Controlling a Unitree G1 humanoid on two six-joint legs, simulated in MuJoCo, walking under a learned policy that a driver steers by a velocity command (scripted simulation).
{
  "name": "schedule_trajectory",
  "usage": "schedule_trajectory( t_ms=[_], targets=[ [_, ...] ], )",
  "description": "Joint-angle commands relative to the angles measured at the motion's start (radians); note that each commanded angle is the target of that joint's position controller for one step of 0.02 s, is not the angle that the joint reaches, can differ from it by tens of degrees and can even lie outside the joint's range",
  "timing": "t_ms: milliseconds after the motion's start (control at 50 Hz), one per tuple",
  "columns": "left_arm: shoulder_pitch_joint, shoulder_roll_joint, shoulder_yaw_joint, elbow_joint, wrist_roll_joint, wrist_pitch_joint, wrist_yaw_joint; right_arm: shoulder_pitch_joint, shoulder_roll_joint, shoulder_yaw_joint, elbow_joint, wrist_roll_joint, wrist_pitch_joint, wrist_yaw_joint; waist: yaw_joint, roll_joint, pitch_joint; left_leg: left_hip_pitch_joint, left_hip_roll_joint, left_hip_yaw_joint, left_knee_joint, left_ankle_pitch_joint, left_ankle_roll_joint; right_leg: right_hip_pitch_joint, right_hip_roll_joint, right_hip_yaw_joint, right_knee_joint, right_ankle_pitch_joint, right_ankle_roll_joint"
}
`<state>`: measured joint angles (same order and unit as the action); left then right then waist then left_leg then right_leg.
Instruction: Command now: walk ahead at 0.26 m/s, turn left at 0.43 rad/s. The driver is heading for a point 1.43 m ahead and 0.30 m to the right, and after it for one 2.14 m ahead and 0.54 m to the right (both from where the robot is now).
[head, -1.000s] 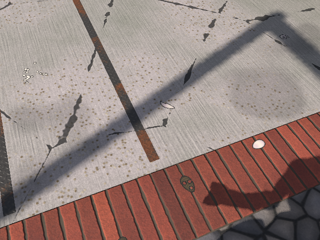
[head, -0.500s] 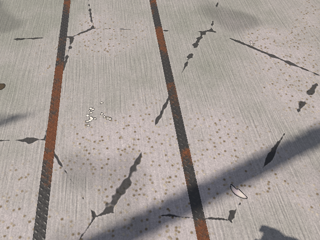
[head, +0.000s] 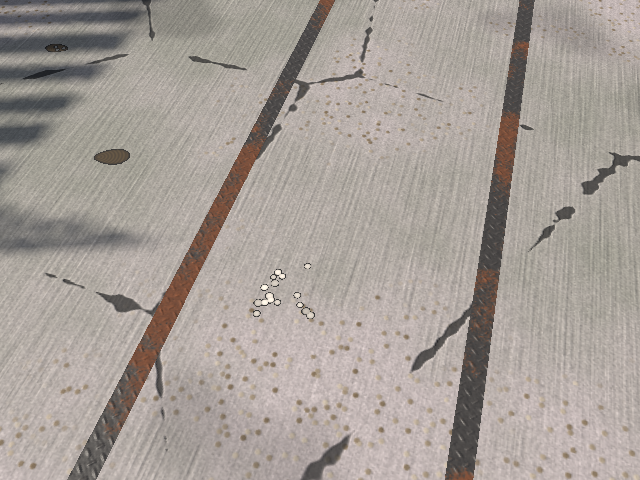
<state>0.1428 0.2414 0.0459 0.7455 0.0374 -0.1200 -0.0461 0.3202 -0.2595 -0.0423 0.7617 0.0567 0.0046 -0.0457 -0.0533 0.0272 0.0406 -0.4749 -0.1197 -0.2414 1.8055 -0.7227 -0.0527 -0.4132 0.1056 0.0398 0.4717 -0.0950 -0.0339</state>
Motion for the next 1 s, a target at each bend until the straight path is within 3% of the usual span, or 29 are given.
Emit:
schedule_trajectory(
  t_ms=[20,40,60,80,100,140,200,240,300,340,380,400,420,460,520,600,740,1000],
  targets=[
    [0.026,0.141,0.011,-0.093,-0.009,0.008,0.026,0.038,-0.184,-0.04,-0.095,-0.029,0.022,-0.014,0.021,0.049,-0.204,-0.277,0.116,0.019,-0.063,0.291,0.017,0.315,-0.511,0.538,-0.145,0.457,-0.278],
    [0.012,0.143,0.006,-0.064,-0.007,0.002,0.023,0.031,-0.157,-0.039,-0.095,-0.044,0.027,-0.019,-0.008,0.043,-0.143,-0.203,0.138,0.007,-0.176,0.311,0.035,0.176,-0.44,0.423,-0.143,0.534,-0.228],
    [0.022,0.162,0.012,-0.033,-0.025,0.003,0.026,0.026,-0.119,-0.036,-0.114,-0.06,0.017,-0.018,-0.027,-0.015,-0.079,-0.15,0.143,0.031,-0.42,0.401,0.03,0.079,-0.33,0.266,-0.164,0.553,-0.186],
    [0.056,0.131,0.004,-0.002,-0.022,0.004,0.028,0.001,-0.078,-0.03,-0.114,-0.077,0.002,-0.016,-0.009,-0.043,-0.1,-0.076,0.139,0.085,-0.594,0.48,0.02,0.062,-0.252,0.157,-0.17,0.633,-0.154],
    [0.092,0.115,-0.002,0.027,-0.027,0.008,0.033,-0.023,-0.043,-0.024,-0.122,-0.081,-0.01,-0.013,0.005,-0.092,-0.131,-0.046,0.128,0.12,-0.727,0.529,0.006,0.111,-0.229,0.123,-0.166,0.755,-0.14],
    [0.132,0.106,-0.005,0.064,-0.036,0.023,0.047,-0.039,0.005,-0.012,-0.116,-0.073,-0.018,-0.001,0.019,-0.153,-0.211,-0.011,0.138,0.113,-0.873,0.59,-0.009,0.244,-0.259,0.124,-0.143,0.882,-0.116],
    [0.133,0.134,0.005,0.076,-0.048,0.044,0.062,-0.114,-0.015,-0.017,-0.119,-0.064,-0.007,0.011,0.046,-0.116,-0.209,0.019,0.149,0.1,-1.043,0.657,0.008,0.312,-0.282,0.129,-0.16,0.752,-0.059],
    [0.147,0.139,0.008,0.084,-0.041,0.062,0.066,-0.171,-0.041,-0.028,-0.128,-0.063,0.007,0.017,0.064,-0.118,-0.162,0.041,0.156,0.1,-1.092,0.638,0.019,0.293,-0.286,0.15,-0.188,0.569,-0.038],
    [0.148,0.14,0.009,0.088,-0.026,0.082,0.067,-0.227,-0.061,-0.037,-0.137,-0.061,0.018,0.018,0.08,-0.116,-0.08,0.047,0.169,0.103,-1.159,0.53,0.034,0.271,-0.303,0.197,-0.223,0.326,-0.054],
    [0.161,0.139,0.011,0.093,-0.026,0.092,0.068,-0.235,-0.059,-0.037,-0.132,-0.057,0.012,0.017,0.089,-0.106,-0.06,0.074,0.171,0.116,-1.239,0.476,0.043,0.298,-0.303,0.221,-0.214,0.256,-0.068],
    [0.166,0.145,0.013,0.1,-0.033,0.1,0.067,-0.204,-0.05,-0.034,-0.108,-0.06,0.002,0.017,0.07,-0.078,-0.062,0.176,0.177,0.122,-1.389,0.627,0.058,0.297,-0.273,0.207,-0.179,0.273,-0.05],
    [0.181,0.149,0.014,0.103,-0.029,0.096,0.065,-0.184,-0.064,-0.037,-0.093,-0.064,-0.003,0.015,0.076,-0.06,-0.087,0.246,0.188,0.114,-1.38,0.734,0.064,0.284,-0.252,0.197,-0.163,0.332,-0.039],
    [0.235,0.153,0.018,0.109,-0.02,0.092,0.058,-0.179,-0.105,-0.048,-0.084,-0.064,-0.001,0.013,0.115,-0.012,-0.129,0.334,0.205,0.104,-1.325,0.827,0.074,0.255,-0.216,0.179,-0.165,0.343,-0.013],
    [0.171,0.149,0.02,0.104,-0.029,0.092,0.054,-0.17,-0.073,-0.048,-0.071,-0.062,0.005,0.013,0.084,-0.01,-0.141,0.316,0.192,0.107,-1.327,0.767,0.066,0.279,-0.17,0.114,-0.154,0.284,-0.005],
    [0.116,0.111,0.011,0.095,-0.022,0.11,0.051,-0.178,-0.075,-0.05,-0.047,-0.064,0.002,0.014,0.082,0.015,-0.113,0.307,0.187,0.103,-1.345,0.763,0.068,0.262,-0.144,0.077,-0.133,0.168,-0.027],
    [0.093,0.106,0.009,0.099,-0.022,0.12,0.044,-0.173,-0.09,-0.055,-0.014,-0.063,-0.009,0.014,0.083,0.013,-0.086,0.305,0.185,0.096,-1.354,0.778,0.076,0.257,-0.135,0.06,-0.108,0.096,-0.038],
    [0.066,0.108,0.009,0.127,-0.028,0.131,0.049,-0.145,-0.096,-0.054,0.055,-0.059,-0.022,0.011,0.08,-0.009,-0.071,0.308,0.173,0.097,-1.363,0.79,0.076,0.278,-0.132,0.049,-0.08,0.093,-0.03],
    [0.053,0.099,0.007,0.203,-0.032,0.126,0.057,-0.13,-0.078,-0.043,0.177,-0.058,-0.014,-0.001,0.067,-0.025,-0.027,0.333,0.15,0.115,-1.387,0.719,0.07,0.245,-0.136,0.051,-0.103,0.016,-0.022]
  ],
)
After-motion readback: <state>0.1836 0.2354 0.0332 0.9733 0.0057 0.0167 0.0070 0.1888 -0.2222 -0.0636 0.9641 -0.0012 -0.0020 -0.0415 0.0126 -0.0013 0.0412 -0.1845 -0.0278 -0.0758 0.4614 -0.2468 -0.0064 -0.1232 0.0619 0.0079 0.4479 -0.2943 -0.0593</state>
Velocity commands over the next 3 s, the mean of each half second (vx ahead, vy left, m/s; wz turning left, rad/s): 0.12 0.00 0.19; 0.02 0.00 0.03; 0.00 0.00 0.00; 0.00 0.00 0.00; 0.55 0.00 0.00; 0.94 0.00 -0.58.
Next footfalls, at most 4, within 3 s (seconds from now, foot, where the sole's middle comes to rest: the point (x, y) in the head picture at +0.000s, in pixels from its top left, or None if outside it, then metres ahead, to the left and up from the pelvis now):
0.38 left None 0.15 0.11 -0.76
2.44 left None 0.34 0.22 -0.76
2.96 right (281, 340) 0.76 0.08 -0.76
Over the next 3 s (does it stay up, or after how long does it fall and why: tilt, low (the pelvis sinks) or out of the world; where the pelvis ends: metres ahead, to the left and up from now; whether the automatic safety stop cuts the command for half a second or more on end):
stays up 0.63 0.14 -0.03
